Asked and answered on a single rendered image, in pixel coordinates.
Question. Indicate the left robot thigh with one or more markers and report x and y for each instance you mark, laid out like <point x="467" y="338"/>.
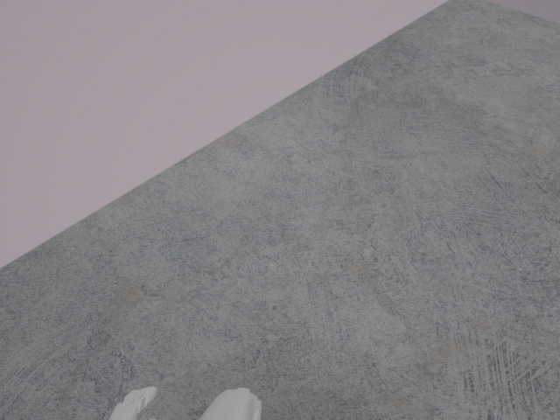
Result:
<point x="234" y="404"/>

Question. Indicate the robot left hand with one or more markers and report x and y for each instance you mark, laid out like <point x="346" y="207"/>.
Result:
<point x="133" y="403"/>

